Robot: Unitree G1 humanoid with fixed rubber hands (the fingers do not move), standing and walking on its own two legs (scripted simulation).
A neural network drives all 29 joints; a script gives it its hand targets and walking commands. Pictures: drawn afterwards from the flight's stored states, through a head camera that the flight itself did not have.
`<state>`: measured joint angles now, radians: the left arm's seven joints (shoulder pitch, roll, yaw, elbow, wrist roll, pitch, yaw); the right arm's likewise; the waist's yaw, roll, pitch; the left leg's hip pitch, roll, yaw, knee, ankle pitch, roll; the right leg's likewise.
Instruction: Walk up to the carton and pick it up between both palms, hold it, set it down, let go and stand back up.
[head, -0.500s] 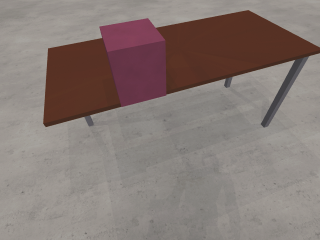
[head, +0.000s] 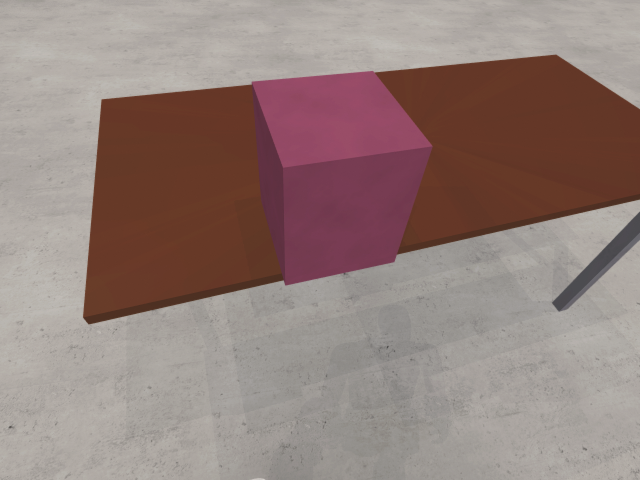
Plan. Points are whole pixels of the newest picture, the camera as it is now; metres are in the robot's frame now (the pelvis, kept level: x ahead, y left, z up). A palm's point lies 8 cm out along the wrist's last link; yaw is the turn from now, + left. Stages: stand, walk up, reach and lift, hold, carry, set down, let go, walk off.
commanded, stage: walk up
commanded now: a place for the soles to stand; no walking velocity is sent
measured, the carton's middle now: (328, 179) +0.56 +0.01 +0.05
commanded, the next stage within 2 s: none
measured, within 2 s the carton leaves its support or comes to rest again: neither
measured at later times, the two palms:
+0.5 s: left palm (151, 456) +0.18 +0.23 -0.12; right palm out of the picture +0.07 -0.20 -0.14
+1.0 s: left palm out of the picture +0.10 +0.28 -0.12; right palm out of the picture +0.03 -0.23 -0.11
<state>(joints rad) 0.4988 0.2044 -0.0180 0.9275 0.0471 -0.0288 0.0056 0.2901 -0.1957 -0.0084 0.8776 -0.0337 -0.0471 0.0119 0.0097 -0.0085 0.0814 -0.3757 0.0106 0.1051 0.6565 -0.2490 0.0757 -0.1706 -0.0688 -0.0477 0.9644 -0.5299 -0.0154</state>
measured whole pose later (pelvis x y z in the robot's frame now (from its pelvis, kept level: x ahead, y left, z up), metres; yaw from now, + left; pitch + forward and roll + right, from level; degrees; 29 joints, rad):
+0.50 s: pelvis +0.10 +0.01 +0.01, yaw +0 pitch -3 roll +1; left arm 0.17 0.15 -0.05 0.94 0.01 0.00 0.05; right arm 0.40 -0.17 0.04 0.93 -0.01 0.00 -0.04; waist -0.02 0.03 0.11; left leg -0.21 -0.05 0.10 0.68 -0.40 -0.03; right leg -0.33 0.00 -0.09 0.59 -0.20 -0.08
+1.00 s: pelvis +0.06 +0.02 +0.02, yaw -1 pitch +0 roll -1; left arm 0.23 0.28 0.00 1.01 0.04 0.06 -0.01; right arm 0.40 -0.21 0.01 0.95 -0.02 -0.01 -0.05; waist -0.01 -0.02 0.02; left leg -0.22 0.06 0.02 0.48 -0.26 -0.02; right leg -0.35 -0.02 0.04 0.70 -0.35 0.03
